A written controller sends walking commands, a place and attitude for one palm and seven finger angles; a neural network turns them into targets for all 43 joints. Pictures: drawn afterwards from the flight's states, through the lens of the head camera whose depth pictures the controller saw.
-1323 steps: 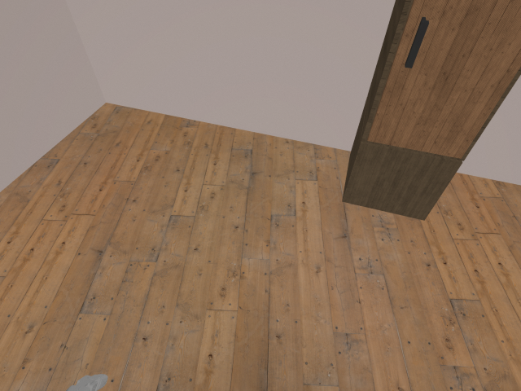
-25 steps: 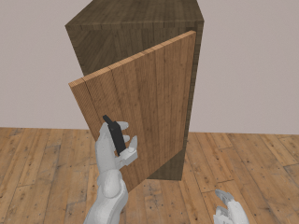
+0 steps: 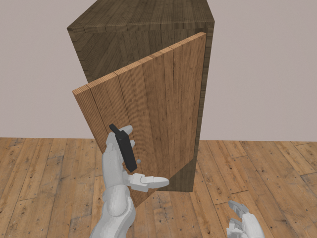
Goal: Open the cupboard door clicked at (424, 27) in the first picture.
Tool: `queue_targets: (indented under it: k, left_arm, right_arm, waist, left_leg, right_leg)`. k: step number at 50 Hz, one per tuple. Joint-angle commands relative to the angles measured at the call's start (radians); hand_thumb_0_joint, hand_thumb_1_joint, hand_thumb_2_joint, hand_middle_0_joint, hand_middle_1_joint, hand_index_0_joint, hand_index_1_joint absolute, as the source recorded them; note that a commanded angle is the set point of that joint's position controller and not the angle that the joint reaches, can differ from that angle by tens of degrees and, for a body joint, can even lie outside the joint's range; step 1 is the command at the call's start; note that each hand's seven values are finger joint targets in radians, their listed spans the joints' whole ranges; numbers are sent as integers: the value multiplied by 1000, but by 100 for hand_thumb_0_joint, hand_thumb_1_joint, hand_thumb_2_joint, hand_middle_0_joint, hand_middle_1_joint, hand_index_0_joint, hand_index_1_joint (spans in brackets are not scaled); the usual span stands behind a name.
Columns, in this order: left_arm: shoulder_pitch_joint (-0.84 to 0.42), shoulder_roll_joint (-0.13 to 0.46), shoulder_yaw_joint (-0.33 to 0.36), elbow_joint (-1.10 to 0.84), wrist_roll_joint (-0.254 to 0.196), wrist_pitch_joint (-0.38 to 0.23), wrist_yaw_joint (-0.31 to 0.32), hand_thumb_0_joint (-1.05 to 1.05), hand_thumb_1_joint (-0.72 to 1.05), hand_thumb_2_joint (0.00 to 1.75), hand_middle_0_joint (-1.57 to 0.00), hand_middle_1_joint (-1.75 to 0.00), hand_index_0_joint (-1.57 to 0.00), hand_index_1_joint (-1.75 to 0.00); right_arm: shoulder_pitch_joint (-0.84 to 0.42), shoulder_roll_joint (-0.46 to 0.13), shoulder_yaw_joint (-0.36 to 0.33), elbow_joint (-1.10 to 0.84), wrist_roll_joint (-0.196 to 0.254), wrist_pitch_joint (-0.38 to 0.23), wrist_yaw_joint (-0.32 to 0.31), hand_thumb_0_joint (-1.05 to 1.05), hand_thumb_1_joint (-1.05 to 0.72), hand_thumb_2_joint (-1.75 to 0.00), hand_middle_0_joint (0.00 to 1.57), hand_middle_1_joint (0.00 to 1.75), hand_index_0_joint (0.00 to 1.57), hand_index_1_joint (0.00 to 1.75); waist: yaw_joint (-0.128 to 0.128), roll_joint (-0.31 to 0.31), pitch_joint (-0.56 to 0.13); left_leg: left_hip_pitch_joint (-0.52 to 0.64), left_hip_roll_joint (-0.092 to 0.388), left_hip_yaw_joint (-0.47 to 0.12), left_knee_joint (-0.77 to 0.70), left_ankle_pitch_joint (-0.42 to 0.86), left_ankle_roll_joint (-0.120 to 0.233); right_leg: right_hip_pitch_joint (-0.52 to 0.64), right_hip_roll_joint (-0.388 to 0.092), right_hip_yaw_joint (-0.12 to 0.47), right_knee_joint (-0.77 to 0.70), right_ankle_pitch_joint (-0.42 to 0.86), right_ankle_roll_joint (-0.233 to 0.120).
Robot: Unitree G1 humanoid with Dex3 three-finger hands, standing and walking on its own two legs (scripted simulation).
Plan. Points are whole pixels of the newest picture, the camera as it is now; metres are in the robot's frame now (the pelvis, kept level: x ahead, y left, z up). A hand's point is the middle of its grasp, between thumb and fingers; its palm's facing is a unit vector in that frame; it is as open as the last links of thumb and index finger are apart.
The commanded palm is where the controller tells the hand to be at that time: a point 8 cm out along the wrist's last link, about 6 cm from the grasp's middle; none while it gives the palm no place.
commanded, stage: open thumb and fingers to let go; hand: left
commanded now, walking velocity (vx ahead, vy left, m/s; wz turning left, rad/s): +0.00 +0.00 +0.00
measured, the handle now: (122, 148) +0.31 +0.10 +0.10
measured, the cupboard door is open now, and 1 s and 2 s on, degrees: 45 46 46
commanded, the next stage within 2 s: slide the hand sideways off the handle in 0.06 s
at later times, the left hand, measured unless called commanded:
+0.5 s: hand (141, 177) +0.23 +0.05 +0.10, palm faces -0.17 -0.98 +0.05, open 16.1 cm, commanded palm +0.21 +0.12 +0.10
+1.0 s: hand (109, 194) +0.20 +0.11 +0.10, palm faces -0.08 -1.00 +0.03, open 16.1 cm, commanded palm +0.16 +0.17 +0.10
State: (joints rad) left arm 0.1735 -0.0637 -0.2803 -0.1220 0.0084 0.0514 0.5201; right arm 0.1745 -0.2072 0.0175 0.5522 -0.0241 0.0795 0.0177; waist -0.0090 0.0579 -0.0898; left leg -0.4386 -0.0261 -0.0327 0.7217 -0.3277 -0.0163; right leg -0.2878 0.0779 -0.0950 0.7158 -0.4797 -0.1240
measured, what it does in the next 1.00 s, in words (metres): shifts its weight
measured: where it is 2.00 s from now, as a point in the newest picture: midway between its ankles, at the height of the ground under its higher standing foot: outside the picture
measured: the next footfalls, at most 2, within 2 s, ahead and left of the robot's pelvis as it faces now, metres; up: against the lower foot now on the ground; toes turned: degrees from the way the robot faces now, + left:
none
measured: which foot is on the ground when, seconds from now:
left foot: down 0.00-1.00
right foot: down 0.00-1.00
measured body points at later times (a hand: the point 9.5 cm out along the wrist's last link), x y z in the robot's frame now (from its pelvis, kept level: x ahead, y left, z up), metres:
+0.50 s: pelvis -0.02 +0.03 +0.00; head -0.04 +0.01 +0.45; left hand +0.24 +0.10 +0.10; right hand +0.14 -0.19 -0.09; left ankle +0.03 +0.14 -0.71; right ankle -0.06 -0.03 -0.71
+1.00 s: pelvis -0.02 +0.05 -0.01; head -0.02 +0.03 +0.44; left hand +0.19 +0.17 +0.10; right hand +0.16 -0.17 -0.07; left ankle +0.03 +0.14 -0.71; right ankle -0.06 -0.03 -0.71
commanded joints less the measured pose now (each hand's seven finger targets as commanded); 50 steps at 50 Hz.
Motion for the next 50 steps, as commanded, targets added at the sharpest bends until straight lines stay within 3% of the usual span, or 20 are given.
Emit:
queue_targets:
  k: [1,8,9,10,12,13,15,17,18,19,22,24,27,30,32,35,40,46,48,50]
  left_arm:
    - [-161,-157,-19,-202,29,-66,37,0,-50,30,-16,-35,-16,-35]
    - [-265,-163,-10,-140,29,-61,60,0,-50,30,-15,-30,-15,-30]
    - [-271,-64,-206,-175,92,-120,-153,0,-50,30,-15,-30,-15,-30]
    - [-295,8,-126,-208,47,-173,-267,0,-50,30,-15,-30,-15,-30]
    - [-310,67,-104,-241,12,-230,-399,0,-50,30,-15,-30,-15,-30]
    - [-320,62,-109,-246,-13,-250,-454,0,-50,30,-15,-30,-15,-30]
    - [-275,52,-75,-204,-69,-258,-496,0,-50,30,-15,-30,-15,-30]
    - [-283,36,-31,-158,-118,-246,-473,0,-50,30,-15,-30,-15,-30]
    - [-265,48,7,-129,-134,-239,-448,0,-50,30,-15,-30,-15,-30]
    - [-258,51,28,-128,-139,-237,-421,0,-50,30,-15,-30,-15,-30]
    - [-200,73,66,-150,-113,-236,-351,0,-50,30,-15,-30,-15,-30]
    - [-114,65,57,-167,-81,-239,-330,0,-50,30,-15,-30,-15,-30]
    - [-86,84,56,-192,-47,-236,-311,0,-50,30,-15,-30,-15,-30]
    - [-5,92,49,-253,-29,-239,-313,0,-50,30,-15,-30,-15,-30]
    - [15,83,32,-289,-31,-240,-323,0,-50,30,-15,-30,-15,-30]
    - [73,112,59,-337,-52,-246,-342,0,-50,30,-15,-30,-15,-30]
    - [78,109,36,-387,-57,-260,-365,0,-50,30,-15,-30,-15,-30]
    - [179,140,63,-416,-67,-266,-401,0,-50,30,-15,-30,-15,-30]
    - [239,159,80,-453,-67,-271,-411,0,-50,30,-15,-30,-15,-30]
    - [301,163,90,-468,-77,-272,-423,0,-50,30,-15,-30,-15,-30]
  right_arm:
    - [-143,-63,-22,-166,2,-52,-5,0,-90,-90,20,30,20,30]
    - [-170,-60,-22,-147,0,-63,-6,0,-90,-90,20,30,20,30]
    - [-109,-114,-21,-148,1,-46,17,0,-90,-90,20,30,20,30]
    - [-97,-99,-30,-177,16,-45,11,0,-90,-90,20,30,20,30]
    - [-83,-100,-26,-194,21,-41,-4,0,-90,-90,20,30,20,30]
    - [-81,-91,-20,-204,26,-46,-7,0,-90,-90,20,30,20,30]
    - [-76,-82,-12,-220,39,-61,-16,0,-90,-90,20,30,20,30]
    - [-91,-81,-4,-221,47,-73,-22,0,-90,-90,20,30,20,30]
    - [-102,-83,-3,-220,49,-77,-26,0,-90,-90,20,30,20,30]
    - [-109,-85,-1,-221,47,-82,-26,0,-90,-90,20,30,20,30]
    - [-110,-87,-7,-231,40,-90,-14,0,-90,-90,20,30,20,30]
    - [-105,-79,-8,-243,38,-87,-2,0,-90,-90,20,30,20,30]
    - [-99,-83,-9,-257,36,-74,10,0,-90,-90,20,30,20,30]
    - [-96,-80,-10,-280,35,-67,17,0,-90,-90,20,30,20,30]
    - [-91,-81,-12,-289,36,-63,20,0,-90,-90,20,30,20,30]
    - [-89,-84,-12,-298,38,-65,15,0,-90,-90,20,30,20,30]
    - [-73,-91,-13,-302,38,-80,9,0,-90,-90,20,30,20,30]
    - [-52,-96,-16,-311,39,-94,3,0,-90,-90,20,30,20,30]
    - [-48,-94,-18,-320,40,-97,4,0,-90,-90,20,30,20,30]
    - [-38,-93,-18,-325,43,-100,7,0,-90,-90,20,30,20,30]
  waist:
    - [8,-170,-137]
    - [5,-173,-96]
    - [-91,-216,-18]
    - [-58,-202,-89]
    - [-39,-125,-187]
    - [-41,-104,-199]
    - [-36,-101,-183]
    - [-28,-131,-132]
    - [-23,-174,-100]
    - [-10,-179,-91]
    - [25,-188,-113]
    - [36,-151,-109]
    - [32,-136,-77]
    - [33,-89,-74]
    - [26,-95,-73]
    - [21,-109,-63]
    - [-2,-92,-54]
    - [4,-117,-95]
    - [18,-68,-126]
    - [22,-65,-126]
  left_leg:
    - [127,-11,-12,17,211,41]
    - [121,-9,-17,25,147,41]
    - [174,-29,-17,-18,177,64]
    - [158,-20,-15,-10,202,72]
    - [163,-20,-11,-8,237,74]
    - [173,-20,-9,-7,232,72]
    - [173,-11,-9,-8,183,66]
    - [156,-8,-12,-19,113,58]
    - [137,-3,-13,-23,73,52]
    - [129,-4,-12,-31,58,50]
    - [142,-1,-6,-54,79,52]
    - [153,4,7,-63,107,53]
    - [149,10,11,-64,112,56]
    - [150,14,19,-55,119,56]
    - [152,16,18,-55,124,56]
    - [145,19,19,-47,115,57]
    - [142,23,0,-35,102,59]
    - [122,21,-3,-21,119,60]
    - [130,22,2,-13,161,60]
    - [124,23,3,-7,178,58]
  right_leg:
    - [-28,-147,152,-153,707,153]
    - [-108,-143,160,-195,461,140]
    - [-129,-114,162,-164,558,162]
    - [-100,-115,160,-129,616,166]
    - [-46,-122,167,-87,691,151]
    - [-52,-123,161,-86,676,145]
    - [-74,-116,158,-115,567,140]
    - [-101,-112,161,-165,413,137]
    - [-117,-111,165,-190,323,137]
    - [-114,-114,175,-205,278,137]
    - [-93,-102,147,-189,275,126]
    - [-96,-90,128,-161,322,119]
    - [-116,-76,113,-149,298,107]
    - [-134,-69,114,-136,300,100]
    - [-127,-65,107,-131,298,97]
    - [-140,-62,111,-132,299,101]
    - [-187,-53,96,-108,265,99]
    - [-179,-51,91,-78,303,102]
    - [-165,-51,89,-56,344,97]
    - [-165,-49,84,-45,371,97]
